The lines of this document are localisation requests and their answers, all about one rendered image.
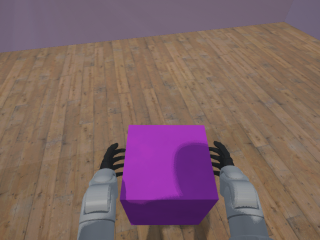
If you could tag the robot left hand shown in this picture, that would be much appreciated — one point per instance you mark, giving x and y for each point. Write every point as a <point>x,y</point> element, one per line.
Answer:
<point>108,160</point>

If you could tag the right robot forearm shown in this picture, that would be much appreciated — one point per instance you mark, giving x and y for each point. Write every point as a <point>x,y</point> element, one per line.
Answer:
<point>243,208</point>

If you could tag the left robot forearm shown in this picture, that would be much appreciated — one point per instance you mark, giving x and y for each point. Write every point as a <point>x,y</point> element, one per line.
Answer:
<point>98,209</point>

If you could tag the robot right hand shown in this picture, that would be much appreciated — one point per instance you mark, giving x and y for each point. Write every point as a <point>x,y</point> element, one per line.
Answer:
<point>224,157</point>

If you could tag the carton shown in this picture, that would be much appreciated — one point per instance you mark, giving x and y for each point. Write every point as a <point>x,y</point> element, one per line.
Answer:
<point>168,177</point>

